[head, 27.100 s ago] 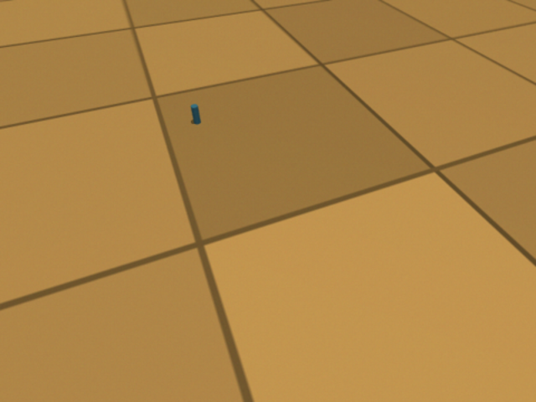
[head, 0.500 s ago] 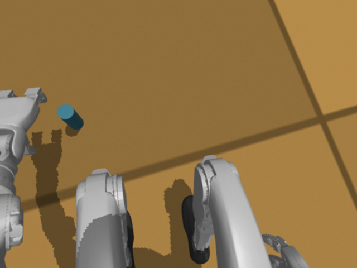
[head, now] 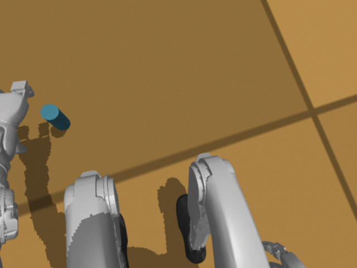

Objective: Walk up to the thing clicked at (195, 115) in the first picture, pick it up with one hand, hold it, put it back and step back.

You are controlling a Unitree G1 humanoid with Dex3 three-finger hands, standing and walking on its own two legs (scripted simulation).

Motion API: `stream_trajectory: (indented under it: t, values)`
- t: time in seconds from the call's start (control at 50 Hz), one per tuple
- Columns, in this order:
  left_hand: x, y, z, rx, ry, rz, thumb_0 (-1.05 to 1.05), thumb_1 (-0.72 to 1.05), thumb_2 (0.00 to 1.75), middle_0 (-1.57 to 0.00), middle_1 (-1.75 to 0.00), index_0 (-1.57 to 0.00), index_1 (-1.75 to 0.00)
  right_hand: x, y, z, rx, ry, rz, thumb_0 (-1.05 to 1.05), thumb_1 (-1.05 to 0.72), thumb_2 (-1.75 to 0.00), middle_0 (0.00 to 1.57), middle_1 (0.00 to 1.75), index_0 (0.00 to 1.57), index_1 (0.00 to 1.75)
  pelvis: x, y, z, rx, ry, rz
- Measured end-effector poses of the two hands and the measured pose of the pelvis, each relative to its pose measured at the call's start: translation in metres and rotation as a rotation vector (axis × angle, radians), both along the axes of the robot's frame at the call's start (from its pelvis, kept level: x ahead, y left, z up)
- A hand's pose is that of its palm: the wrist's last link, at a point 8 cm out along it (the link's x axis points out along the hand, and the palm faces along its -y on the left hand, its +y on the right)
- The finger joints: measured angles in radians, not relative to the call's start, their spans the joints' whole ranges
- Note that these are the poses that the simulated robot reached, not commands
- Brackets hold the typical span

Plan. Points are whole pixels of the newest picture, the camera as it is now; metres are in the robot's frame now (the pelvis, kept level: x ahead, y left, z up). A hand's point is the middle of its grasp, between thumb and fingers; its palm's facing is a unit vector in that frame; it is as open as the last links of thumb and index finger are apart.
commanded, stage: approach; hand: left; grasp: from above
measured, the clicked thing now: (56, 118) +0.49 +0.27 -0.30
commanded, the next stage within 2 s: rest palm in 0.68 s
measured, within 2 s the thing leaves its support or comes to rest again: neither
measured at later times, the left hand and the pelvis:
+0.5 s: hand (61, 98) +0.51 +0.22 -0.18, palm faces -0.37 -0.04 -0.93, open 14.1 cm; pelvis +0.00 +0.00 -0.02, yaw -1 degrees
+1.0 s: hand (41, 132) +0.44 +0.28 -0.23, palm faces -0.52 -0.09 -0.85, open 14.1 cm; pelvis -0.01 +0.00 -0.03, yaw -1 degrees
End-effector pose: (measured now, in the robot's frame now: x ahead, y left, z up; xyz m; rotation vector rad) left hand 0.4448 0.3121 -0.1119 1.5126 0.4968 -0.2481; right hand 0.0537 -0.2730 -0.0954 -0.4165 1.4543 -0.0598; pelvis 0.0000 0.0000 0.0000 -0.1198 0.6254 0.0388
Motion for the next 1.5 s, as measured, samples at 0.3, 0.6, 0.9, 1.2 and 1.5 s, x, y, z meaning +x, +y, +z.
stream_trajectory:
  t: [0.3,0.6,0.9,1.2,1.5]
  values:
    - [0.016,-0.024,-0.011,-0.006,0.004,-0.041,0.00,-0.53,0.99,-0.10,-1.03,-0.10,-1.02,-0.007,-0.005,-0.005,0.001,0.008,0.019,0.00,-0.92,-0.90,0.20,0.30,0.20,0.30,-0.002,-0.004,-0.008,0.005,-0.009,-0.008]
    - [0.079,-0.092,-0.002,0.020,-0.126,-0.047,0.00,-0.54,1.00,-0.10,-1.03,-0.10,-1.03,-0.045,0.000,-0.004,0.000,0.022,-0.080,0.00,-0.92,-0.90,0.20,0.30,0.20,0.30,-0.001,-0.004,-0.016,0.001,0.005,-0.029]
    - [0.010,-0.023,-0.040,-0.027,0.156,0.052,0.00,-0.51,0.95,-0.08,-1.06,-0.10,-1.04,-0.045,0.008,-0.018,0.052,0.079,-0.037,0.00,-0.91,-0.90,0.20,0.30,0.20,0.30,-0.006,-0.004,-0.021,-0.002,-0.037,-0.016]
    - [0.023,-0.052,-0.078,-0.050,-0.087,-0.106,0.00,-0.53,1.00,-0.08,-0.99,-0.08,-0.99,0.013,-0.006,-0.014,-0.065,-0.037,0.109,0.00,-0.91,-0.90,0.20,0.30,0.20,0.30,-0.001,0.003,-0.044,-0.035,-0.057,-0.014]
    - [0.051,-0.047,-0.089,-0.002,0.040,0.090,0.00,-0.53,0.99,-0.07,-1.00,-0.07,-1.00,-0.052,0.016,-0.031,0.101,0.098,0.006,0.00,-0.91,-0.90,0.20,0.30,0.20,0.30,0.002,-0.002,-0.046,-0.032,-0.049,-0.041]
